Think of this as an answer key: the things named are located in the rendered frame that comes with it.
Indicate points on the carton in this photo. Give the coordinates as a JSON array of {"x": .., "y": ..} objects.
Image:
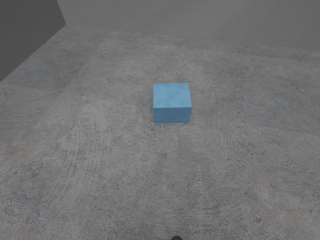
[{"x": 171, "y": 103}]

